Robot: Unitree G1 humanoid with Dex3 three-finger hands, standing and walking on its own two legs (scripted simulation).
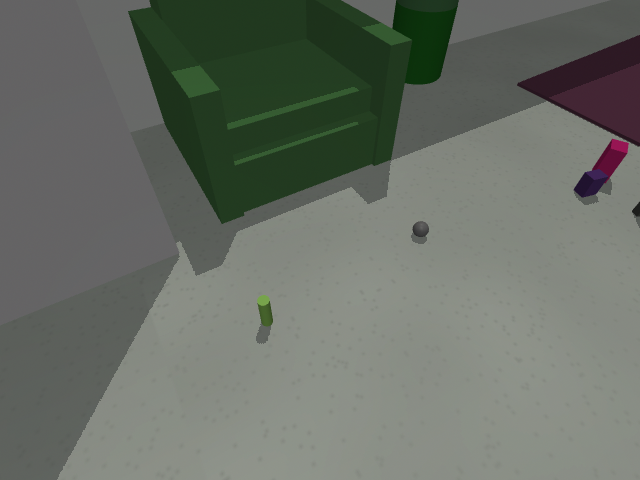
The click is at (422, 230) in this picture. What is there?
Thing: free ball
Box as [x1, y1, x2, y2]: [413, 221, 428, 236]
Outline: 416,222 413,226 413,232 418,236 425,235 428,231 427,224 422,221
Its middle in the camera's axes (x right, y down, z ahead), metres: +0.45 -0.04 +1.66
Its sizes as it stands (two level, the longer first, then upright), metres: 0.068 0.068 0.068
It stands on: the floor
